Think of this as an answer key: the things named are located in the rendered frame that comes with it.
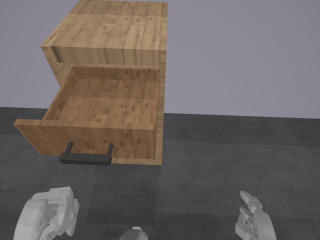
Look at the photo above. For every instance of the robot left thigh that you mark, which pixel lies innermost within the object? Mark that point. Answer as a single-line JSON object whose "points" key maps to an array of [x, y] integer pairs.
{"points": [[134, 234]]}

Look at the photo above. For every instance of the drawer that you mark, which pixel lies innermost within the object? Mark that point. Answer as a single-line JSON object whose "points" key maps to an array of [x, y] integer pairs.
{"points": [[98, 106]]}

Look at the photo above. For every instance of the robot right hand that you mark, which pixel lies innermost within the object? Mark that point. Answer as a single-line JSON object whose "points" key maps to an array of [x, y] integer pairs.
{"points": [[259, 225]]}

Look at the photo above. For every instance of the handle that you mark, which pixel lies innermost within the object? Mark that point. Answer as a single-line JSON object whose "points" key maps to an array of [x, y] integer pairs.
{"points": [[86, 158]]}

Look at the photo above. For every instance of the cabinet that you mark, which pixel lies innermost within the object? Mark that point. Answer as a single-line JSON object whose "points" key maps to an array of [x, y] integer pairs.
{"points": [[113, 34]]}

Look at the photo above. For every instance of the robot left hand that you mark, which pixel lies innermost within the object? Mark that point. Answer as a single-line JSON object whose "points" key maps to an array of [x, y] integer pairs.
{"points": [[55, 207]]}

